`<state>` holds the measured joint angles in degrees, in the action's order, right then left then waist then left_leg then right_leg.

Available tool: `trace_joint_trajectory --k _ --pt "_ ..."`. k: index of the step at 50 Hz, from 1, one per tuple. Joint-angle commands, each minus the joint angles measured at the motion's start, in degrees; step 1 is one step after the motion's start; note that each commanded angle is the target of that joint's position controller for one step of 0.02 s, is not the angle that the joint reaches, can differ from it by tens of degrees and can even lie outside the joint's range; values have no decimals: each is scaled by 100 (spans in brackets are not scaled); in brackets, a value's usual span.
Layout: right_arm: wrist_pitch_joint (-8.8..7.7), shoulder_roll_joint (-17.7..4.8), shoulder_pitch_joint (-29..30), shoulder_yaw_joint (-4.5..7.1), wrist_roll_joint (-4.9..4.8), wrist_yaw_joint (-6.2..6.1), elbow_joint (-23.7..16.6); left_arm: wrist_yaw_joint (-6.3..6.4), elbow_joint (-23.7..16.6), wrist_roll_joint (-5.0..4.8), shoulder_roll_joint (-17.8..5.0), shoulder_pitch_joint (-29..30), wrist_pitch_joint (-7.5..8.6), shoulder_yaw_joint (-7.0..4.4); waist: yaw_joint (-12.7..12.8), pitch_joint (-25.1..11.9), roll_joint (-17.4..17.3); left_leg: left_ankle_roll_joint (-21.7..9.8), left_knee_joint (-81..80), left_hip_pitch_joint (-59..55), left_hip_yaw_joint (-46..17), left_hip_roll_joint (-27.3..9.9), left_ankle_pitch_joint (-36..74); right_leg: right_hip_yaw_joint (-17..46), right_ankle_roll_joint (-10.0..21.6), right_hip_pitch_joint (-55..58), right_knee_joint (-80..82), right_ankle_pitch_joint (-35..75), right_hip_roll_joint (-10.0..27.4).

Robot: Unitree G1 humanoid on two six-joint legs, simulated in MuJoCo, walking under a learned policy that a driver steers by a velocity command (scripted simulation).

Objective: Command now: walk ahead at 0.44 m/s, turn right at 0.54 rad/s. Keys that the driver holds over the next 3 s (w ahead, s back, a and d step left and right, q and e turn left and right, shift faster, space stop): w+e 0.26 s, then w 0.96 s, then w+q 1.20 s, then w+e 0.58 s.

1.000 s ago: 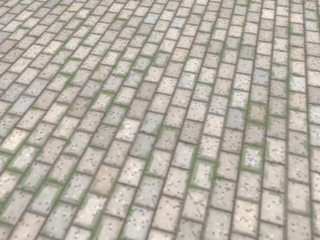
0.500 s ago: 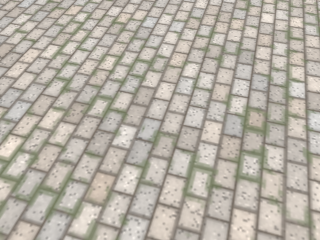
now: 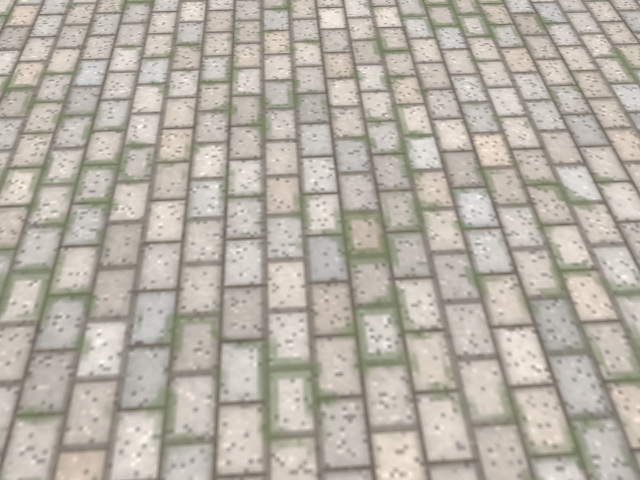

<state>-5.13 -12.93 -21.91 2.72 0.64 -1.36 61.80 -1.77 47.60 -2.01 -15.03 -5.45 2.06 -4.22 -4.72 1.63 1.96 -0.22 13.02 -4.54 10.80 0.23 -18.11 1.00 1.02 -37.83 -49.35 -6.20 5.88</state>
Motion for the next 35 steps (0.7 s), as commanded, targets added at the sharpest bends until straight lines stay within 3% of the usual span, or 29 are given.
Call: trace_joint_trajectory --k 1,3,5,6,7,8,9,10,11,12,13,15,17,19,23,25,31,33,34,35 --pt "-27 -1056 71 191 -62 -42 -329 -131 -735 25 -9 992 60 95 -6 613 -546 -730 -566 372 -351 -1555 2307 -361 88 -217 677 301 -35" --pt "14 -1113 25 219 -123 -23 -342 -203 -867 20 -82 1097 38 78 88 617 -582 -652 -318 173 -99 -1639 3038 -530 277 64 1000 130 -151" --pt "68 -1295 102 274 -146 -39 -420 -243 -914 36 -311 828 10 -38 412 268 -818 -552 432 19 135 -1705 5150 -821 530 835 1061 -199 -529" --pt "115 -1394 169 308 -149 -58 -476 -246 -821 25 -518 296 -8 -152 749 -74 -917 -500 1220 49 223 -1699 6045 -932 688 1531 1052 -388 -769" --pt "146 -1446 285 319 -168 -70 -552 -212 -604 14 -795 -594 -40 -323 1241 -552 -858 -377 2311 439 283 -1601 6125 -912 898 2750 1338 -158 -960" --pt "120 -1376 303 287 -113 -73 -649 -81 -341 -4 -1174 -1553 -112 -539 1681 -973 -514 -142 3891 1695 248 -1375 4824 -263 1131 4415 1520 -272 -784" --pt "4 -423 -171 34 84 24 -959 19 -318 -24 -1722 -1512 -104 -587 938 -1438 1179 157 6131 4013 -9 -289 -981 2890 1976 6010 2130 -1358 809" --pt "-279 -708 243 49 -146 105 -1171 0 -481 89 -1488 -1699 -9 -468 1152 -2314 765 73 6992 4572 -1511 77 -1575 4979 2402 6218 3313 -2393 1418" --pt "-407 -1025 951 160 -382 126 -1400 -24 -393 154 -1130 -1480 106 -362 1209 -1379 460 -87 6979 5193 -1621 -198 -989 4254 2031 5686 3583 -2043 1247" --pt "-470 -1019 1024 149 -357 94 -1436 -37 -444 121 -935 -1085 198 -303 942 -790 111 -197 6508 5065 -1597 -462 -412 3416 1840 4766 3587 -1382 1002" --pt "-457 -1026 899 192 -233 39 -1322 -53 -547 129 -775 -607 251 -250 636 -523 -220 -174 6036 4584 -1615 -669 -84 2769 1654 3888 3585 -652 724" --pt "-262 -1045 513 262 -160 47 -1217 -35 -642 215 -558 -257 293 -165 276 -444 -83 -109 5476 3819 -1656 -935 229 2009 1485 2983 3733 143 453" --pt "-117 -874 631 247 -61 45 -1279 11 -532 168 -584 -457 341 -150 259 -338 -73 43 5024 3709 -1503 -955 457 1589 1510 2566 3881 716 357" --pt "-60 -785 1119 218 18 20 -1466 97 -396 159 -697 -762 359 -161 388 -127 -31 186 4354 4004 -1399 -912 1078 1276 1472 2454 4016 958 243" --pt "-126 -684 1927 172 -18 84 -1712 203 -198 148 -749 -1237 323 -137 724 27 91 172 2721 4058 -1292 -671 2619 895 1078 2646 4029 834 1" --pt "-166 -631 2310 131 -57 156 -1819 230 -83 127 -779 -1467 320 -129 887 130 138 103 2210 4011 -1227 -561 3022 911 972 2810 4077 567 61" --pt "-259 -635 3091 43 -111 376 -2209 274 265 141 -760 -2110 191 -111 1085 296 108 -168 1517 4711 -1139 -354 2204 1161 1057 4353 3466 1540 603" --pt "-282 -724 2883 62 -125 418 -2211 304 277 148 -843 -2060 133 -129 888 141 234 -323 1367 4248 -1020 -186 1726 1147 966 4560 3141 2541 672" --pt "-284 -851 2549 114 -122 407 -2145 309 250 161 -920 -1969 114 -141 685 -115 372 -431 1385 3629 -865 14 1484 1086 902 4551 2794 3653 615" --pt "-283 -1053 1845 213 -124 375 -1965 296 223 180 -947 -1851 94 -128 297 -595 434 -607 1318 2591 -722 179 1592 933 806 4431 2077 4610 437"
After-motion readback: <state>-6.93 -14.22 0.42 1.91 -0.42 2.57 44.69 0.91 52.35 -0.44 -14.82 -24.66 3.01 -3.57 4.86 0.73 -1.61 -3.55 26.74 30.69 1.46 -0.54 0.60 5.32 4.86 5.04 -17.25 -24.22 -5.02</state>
